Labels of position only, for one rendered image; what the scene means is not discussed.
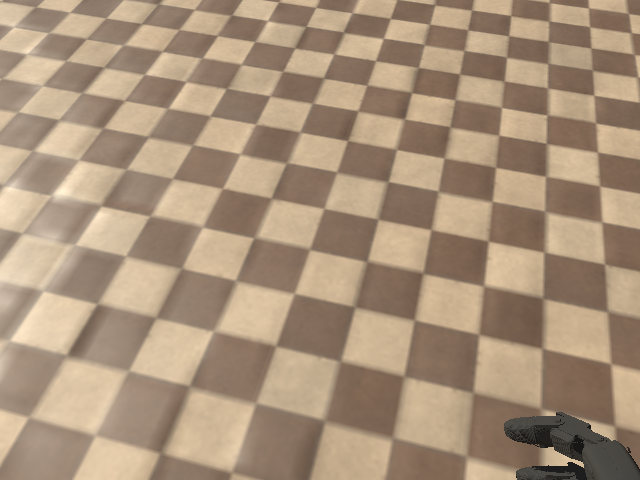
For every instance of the right robot hand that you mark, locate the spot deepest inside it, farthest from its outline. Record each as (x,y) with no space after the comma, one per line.
(603,459)

